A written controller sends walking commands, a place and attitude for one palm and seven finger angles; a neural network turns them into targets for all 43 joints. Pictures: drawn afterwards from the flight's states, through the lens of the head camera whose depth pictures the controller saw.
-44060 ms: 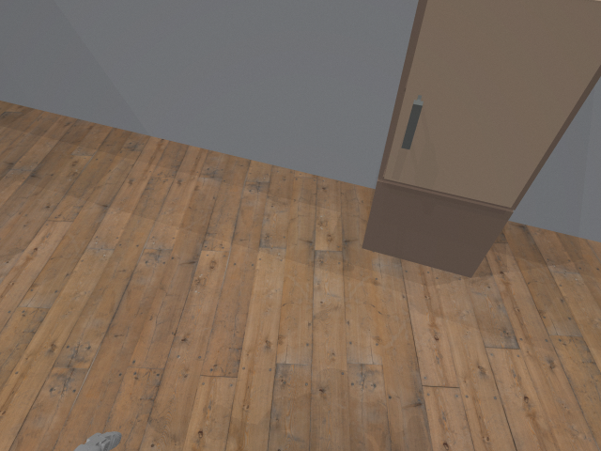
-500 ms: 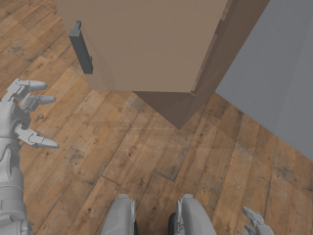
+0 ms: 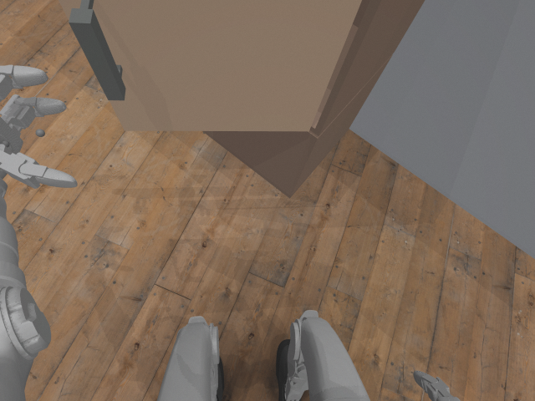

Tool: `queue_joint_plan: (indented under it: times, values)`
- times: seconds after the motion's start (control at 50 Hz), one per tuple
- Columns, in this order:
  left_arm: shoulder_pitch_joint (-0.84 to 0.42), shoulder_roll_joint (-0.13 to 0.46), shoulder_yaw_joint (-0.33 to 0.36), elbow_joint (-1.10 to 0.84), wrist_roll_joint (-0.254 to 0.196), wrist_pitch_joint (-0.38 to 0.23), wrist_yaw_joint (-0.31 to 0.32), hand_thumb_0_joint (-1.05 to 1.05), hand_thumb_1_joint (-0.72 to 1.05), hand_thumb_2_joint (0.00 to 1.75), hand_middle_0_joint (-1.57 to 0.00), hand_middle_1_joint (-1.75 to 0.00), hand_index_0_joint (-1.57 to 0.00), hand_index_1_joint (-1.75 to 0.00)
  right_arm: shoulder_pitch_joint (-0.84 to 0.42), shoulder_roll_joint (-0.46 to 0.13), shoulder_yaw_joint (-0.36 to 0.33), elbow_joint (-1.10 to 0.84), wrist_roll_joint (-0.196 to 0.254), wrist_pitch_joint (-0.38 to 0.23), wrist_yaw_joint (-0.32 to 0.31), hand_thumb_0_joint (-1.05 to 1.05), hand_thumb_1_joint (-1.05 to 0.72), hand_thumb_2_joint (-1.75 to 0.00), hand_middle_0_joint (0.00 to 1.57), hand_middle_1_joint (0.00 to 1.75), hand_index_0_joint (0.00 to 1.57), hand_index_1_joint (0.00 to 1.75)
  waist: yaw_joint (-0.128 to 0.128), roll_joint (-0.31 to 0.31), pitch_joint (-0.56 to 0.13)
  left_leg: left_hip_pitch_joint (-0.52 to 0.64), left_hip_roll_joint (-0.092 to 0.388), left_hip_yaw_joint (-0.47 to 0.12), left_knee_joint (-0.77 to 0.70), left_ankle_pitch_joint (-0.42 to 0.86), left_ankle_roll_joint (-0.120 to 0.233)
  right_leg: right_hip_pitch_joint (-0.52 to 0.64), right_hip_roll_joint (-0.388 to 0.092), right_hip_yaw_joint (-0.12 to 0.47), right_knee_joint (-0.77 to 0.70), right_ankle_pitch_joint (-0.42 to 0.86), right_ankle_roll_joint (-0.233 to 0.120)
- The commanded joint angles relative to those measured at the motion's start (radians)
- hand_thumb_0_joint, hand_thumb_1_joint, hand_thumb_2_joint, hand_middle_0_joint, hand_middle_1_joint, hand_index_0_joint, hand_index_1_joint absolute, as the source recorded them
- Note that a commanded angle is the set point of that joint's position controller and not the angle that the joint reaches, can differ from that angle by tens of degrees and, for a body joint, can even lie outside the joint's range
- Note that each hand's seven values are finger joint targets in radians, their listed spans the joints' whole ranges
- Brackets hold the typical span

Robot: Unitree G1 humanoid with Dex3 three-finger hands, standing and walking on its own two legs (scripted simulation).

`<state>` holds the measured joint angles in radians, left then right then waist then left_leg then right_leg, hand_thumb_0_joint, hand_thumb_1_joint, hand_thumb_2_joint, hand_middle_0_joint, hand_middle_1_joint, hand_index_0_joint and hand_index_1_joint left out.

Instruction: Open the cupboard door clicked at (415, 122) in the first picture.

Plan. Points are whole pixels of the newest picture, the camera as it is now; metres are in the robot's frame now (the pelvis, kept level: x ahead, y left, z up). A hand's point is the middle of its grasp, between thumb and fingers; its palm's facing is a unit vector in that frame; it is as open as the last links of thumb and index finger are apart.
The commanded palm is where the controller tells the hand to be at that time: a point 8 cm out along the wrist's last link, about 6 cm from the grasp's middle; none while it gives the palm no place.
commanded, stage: move the hooked fingers beside the handle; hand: left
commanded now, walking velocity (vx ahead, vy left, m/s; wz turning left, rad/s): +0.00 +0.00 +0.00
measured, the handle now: (103, 49) +0.61 +0.25 +0.04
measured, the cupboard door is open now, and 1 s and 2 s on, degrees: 43 43 43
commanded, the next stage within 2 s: slide the fingers in behind the handle in 1.34 s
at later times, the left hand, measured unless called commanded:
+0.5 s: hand (55, 83) +0.54 +0.29 +0.05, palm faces +0.05 -1.00 -0.02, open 14.0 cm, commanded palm +0.54 +0.31 +0.04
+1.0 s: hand (40, 85) +0.53 +0.31 +0.05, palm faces +0.04 -1.00 -0.03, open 14.0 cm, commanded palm +0.53 +0.31 +0.04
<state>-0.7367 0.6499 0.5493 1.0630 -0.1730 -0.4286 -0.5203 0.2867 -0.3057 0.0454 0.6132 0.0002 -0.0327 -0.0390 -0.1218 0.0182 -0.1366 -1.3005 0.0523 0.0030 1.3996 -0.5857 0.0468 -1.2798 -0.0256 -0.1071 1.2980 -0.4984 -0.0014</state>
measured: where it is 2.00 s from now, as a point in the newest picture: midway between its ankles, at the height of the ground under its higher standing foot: (250, 400)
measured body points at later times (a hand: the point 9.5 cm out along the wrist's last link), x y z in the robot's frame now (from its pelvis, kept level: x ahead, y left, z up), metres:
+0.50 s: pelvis -0.01 +0.00 -0.02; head +0.20 +0.05 +0.38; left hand +0.53 +0.35 +0.05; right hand +0.01 -0.27 -0.11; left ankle +0.03 +0.09 -0.60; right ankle +0.06 -0.13 -0.60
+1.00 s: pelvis +0.00 +0.01 -0.01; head +0.20 +0.07 +0.39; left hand +0.52 +0.36 +0.06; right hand +0.02 -0.26 -0.10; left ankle +0.03 +0.09 -0.60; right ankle +0.05 -0.13 -0.60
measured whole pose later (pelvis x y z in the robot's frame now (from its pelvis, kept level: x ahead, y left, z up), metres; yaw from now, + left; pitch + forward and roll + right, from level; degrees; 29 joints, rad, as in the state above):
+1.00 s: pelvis +0.00 +0.01 -0.01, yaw -2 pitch +32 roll -8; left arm -1.00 0.83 0.55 1.17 -0.07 -0.33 -0.49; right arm 0.33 -0.29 0.10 0.58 -0.02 0.08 -0.01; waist -0.21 0.03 -0.12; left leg -1.41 0.06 -0.03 1.44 -0.59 0.06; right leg -1.36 -0.01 -0.14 1.28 -0.48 0.01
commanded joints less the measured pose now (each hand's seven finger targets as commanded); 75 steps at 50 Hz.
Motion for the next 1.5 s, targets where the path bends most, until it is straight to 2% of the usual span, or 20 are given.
queue_joint_plan:
  times: [0.0,0.28,0.36,0.42,0.5,0.54,0.6,0.72,0.8,0.88,0.96,1.0,1.04,1.12,1.16,1.22,1.26,1.36,1.42,1.48]
  values:
    - [-0.401,0.349,0.057,-0.182,-0.011,-0.067,0.014,0.00,-0.50,0.30,-0.30,-1.20,-0.30,-1.20,0.155,-0.204,-0.070,-0.053,0.000,0.002,-0.008,0.00,-0.90,-0.90,0.20,0.30,0.20,0.30,-0.018,0.175,-0.533,0.445,-0.014,-0.108,-0.175,0.437,-0.026,0.176,0.051,0.045,-0.124,0.194,-0.022]
    - [-0.590,0.473,0.061,-0.087,0.067,-0.025,0.046,0.00,-0.50,0.30,-0.30,-1.20,-0.30,-1.20,0.207,-0.219,-0.038,-0.056,-0.015,0.057,-0.001,0.00,-0.90,-0.90,0.20,0.30,0.20,0.30,-0.069,0.254,-0.559,0.420,-0.003,-0.134,-0.139,0.428,-0.026,0.095,0.058,0.033,-0.094,0.174,-0.023]
    - [-0.655,0.469,0.032,-0.035,0.078,0.000,0.047,0.00,-0.50,0.30,-0.30,-1.20,-0.30,-1.20,0.220,-0.224,-0.028,-0.053,-0.015,0.070,-0.003,0.00,-0.90,-0.90,0.20,0.30,0.20,0.30,-0.108,0.239,-0.532,0.393,0.001,-0.140,-0.124,0.409,-0.021,0.055,0.059,0.029,-0.090,0.170,-0.018]
    - [-0.716,0.530,0.047,-0.004,0.097,0.022,0.051,0.00,-0.50,0.30,-0.30,-1.20,-0.30,-1.20,0.232,-0.227,-0.014,-0.062,-0.015,0.075,-0.007,0.00,-0.90,-0.90,0.20,0.30,0.20,0.30,-0.122,0.231,-0.528,0.329,-0.003,-0.136,-0.107,0.371,-0.010,0.065,0.060,0.032,-0.081,0.161,-0.017]
    - [-0.702,0.591,0.072,-0.041,0.129,0.030,0.058,0.00,-0.50,0.30,-0.30,-1.20,-0.30,-1.20,0.253,-0.227,-0.008,-0.071,-0.025,0.089,0.000,0.00,-0.90,-0.90,0.20,0.30,0.20,0.30,-0.093,0.329,-0.615,0.399,0.002,-0.144,-0.099,0.469,-0.028,0.057,0.061,0.023,-0.062,0.194,-0.023]
    - [-0.647,0.620,0.108,-0.061,0.124,0.027,0.050,0.00,-0.50,0.30,-0.30,-1.20,-0.30,-1.20,0.264,-0.230,-0.012,-0.078,-0.027,0.101,0.007,0.00,-0.90,-0.90,0.20,0.30,0.20,0.30,-0.075,0.331,-0.665,0.455,0.010,-0.158,-0.094,0.571,-0.040,0.066,0.065,0.017,-0.053,0.229,-0.023]
    - [-0.608,0.575,0.099,-0.084,0.101,0.043,0.034,0.00,-0.50,0.30,-0.30,-1.20,-0.30,-1.20,0.265,-0.223,-0.018,-0.082,-0.024,0.114,0.015,0.00,-0.90,-0.90,0.20,0.30,0.20,0.30,-0.078,0.305,-0.651,0.459,0.015,-0.148,-0.100,0.571,-0.031,0.090,0.068,0.020,-0.075,0.248,-0.015]
    - [-0.617,0.595,0.140,-0.168,0.080,0.039,0.029,0.00,-0.50,0.30,-0.30,-1.20,-0.30,-1.20,0.269,-0.219,-0.027,-0.072,-0.019,0.120,0.021,0.00,-0.90,-0.90,0.20,0.30,0.20,0.30,-0.073,0.306,-0.647,0.482,0.019,-0.153,-0.119,0.556,-0.028,0.097,0.073,0.022,-0.092,0.239,-0.017]
    - [-0.645,0.543,0.093,-0.138,0.087,0.033,0.042,0.00,-0.50,0.30,-0.30,-1.20,-0.30,-1.20,0.262,-0.214,-0.024,-0.051,-0.021,0.115,0.022,0.00,-0.90,-0.90,0.20,0.30,0.20,0.30,-0.096,0.307,-0.565,0.461,0.017,-0.153,-0.134,0.478,-0.029,0.068,0.075,0.019,-0.108,0.197,-0.018]
    - [-0.616,0.447,0.021,-0.123,0.090,0.031,0.035,0.00,-0.50,0.30,-0.30,-1.20,-0.30,-1.20,0.263,-0.212,-0.032,-0.043,-0.023,0.113,0.023,0.00,-0.90,-0.90,0.20,0.30,0.20,0.30,-0.100,0.350,-0.545,0.556,0.023,-0.184,-0.157,0.537,-0.052,-0.001,0.070,0.004,-0.112,0.191,-0.025]
    - [-0.596,0.391,-0.013,-0.044,0.073,0.050,0.031,0.00,-0.50,0.30,-0.30,-1.20,-0.30,-1.20,0.251,-0.215,-0.029,-0.055,-0.020,0.115,0.017,0.00,-0.90,-0.90,0.20,0.30,0.20,0.30,-0.117,0.273,-0.481,0.487,0.018,-0.177,-0.162,0.464,-0.041,-0.004,0.069,0.002,-0.115,0.179,-0.022]
    - [-0.614,0.399,-0.010,-0.043,0.076,0.049,0.044,0.00,-0.50,0.30,-0.30,-1.20,-0.30,-1.20,0.248,-0.216,-0.027,-0.062,-0.019,0.114,0.012,0.00,-0.90,-0.90,0.20,0.30,0.20,0.30,-0.116,0.255,-0.475,0.461,0.014,-0.176,-0.166,0.438,-0.038,0.007,0.068,0.002,-0.111,0.174,-0.022]
    - [-0.619,0.451,0.030,-0.077,0.086,0.024,0.063,0.00,-0.50,0.30,-0.30,-1.20,-0.30,-1.20,0.249,-0.217,-0.027,-0.066,-0.023,0.113,0.014,0.00,-0.90,-0.90,0.20,0.30,0.20,0.30,-0.092,0.308,-0.515,0.496,0.013,-0.176,-0.165,0.469,-0.052,0.004,0.068,0.005,-0.099,0.177,-0.027]
    - [-0.685,0.509,0.068,-0.130,0.103,-0.030,0.104,0.00,-0.50,0.30,-0.30,-1.20,-0.30,-1.20,0.243,-0.213,-0.026,-0.063,-0.030,0.110,0.017,0.00,-0.90,-0.90,0.20,0.30,0.20,0.30,-0.098,0.318,-0.557,0.507,0.013,-0.178,-0.143,0.501,-0.056,0.014,0.069,0.011,-0.084,0.188,-0.029]
    - [-0.709,0.506,0.058,-0.127,0.110,-0.036,0.109,0.00,-0.50,0.30,-0.30,-1.20,-0.30,-1.20,0.240,-0.214,-0.024,-0.059,-0.031,0.113,0.018,0.00,-0.90,-0.90,0.20,0.30,0.20,0.30,-0.108,0.329,-0.571,0.514,0.013,-0.177,-0.135,0.516,-0.058,0.014,0.067,0.011,-0.083,0.192,-0.027]
    - [-0.671,0.509,0.064,-0.144,0.109,-0.031,0.097,0.00,-0.50,0.30,-0.30,-1.20,-0.30,-1.20,0.246,-0.213,-0.027,-0.062,-0.031,0.117,0.022,0.00,-0.90,-0.90,0.20,0.30,0.20,0.30,-0.088,0.373,-0.625,0.559,0.014,-0.173,-0.134,0.573,-0.058,0.037,0.065,0.015,-0.085,0.207,-0.028]
    - [-0.622,0.513,0.071,-0.104,0.107,-0.002,0.079,0.00,-0.50,0.30,-0.30,-1.20,-0.30,-1.20,0.245,-0.213,-0.024,-0.067,-0.027,0.124,0.022,0.00,-0.90,-0.90,0.20,0.30,0.20,0.30,-0.082,0.317,-0.627,0.515,0.013,-0.161,-0.126,0.568,-0.047,0.080,0.067,0.017,-0.090,0.227,-0.022]
    - [-0.625,0.484,0.040,-0.038,0.093,0.047,0.058,0.00,-0.50,0.30,-0.30,-1.20,-0.30,-1.20,0.243,-0.214,-0.016,-0.074,-0.017,0.127,0.012,0.00,-0.90,-0.90,0.20,0.30,0.20,0.30,-0.112,0.230,-0.528,0.382,0.009,-0.142,-0.125,0.436,-0.017,0.091,0.070,0.022,-0.103,0.203,-0.014]
    - [-0.674,0.549,0.082,-0.085,0.091,0.022,0.063,0.00,-0.50,0.30,-0.30,-1.20,-0.30,-1.20,0.247,-0.211,-0.013,-0.068,-0.019,0.118,0.009,0.00,-0.90,-0.90,0.20,0.30,0.20,0.30,-0.106,0.248,-0.575,0.357,0.006,-0.131,-0.103,0.441,-0.011,0.116,0.073,0.036,-0.091,0.215,-0.017]
    - [-0.674,0.511,0.056,-0.089,0.093,0.002,0.067,0.00,-0.50,0.30,-0.30,-1.20,-0.30,-1.20,0.249,-0.205,-0.016,-0.059,-0.022,0.112,0.015,0.00,-0.90,-0.90,0.20,0.30,0.20,0.30,-0.112,0.273,-0.588,0.377,0.005,-0.128,-0.095,0.458,-0.013,0.106,0.075,0.037,-0.092,0.219,-0.017]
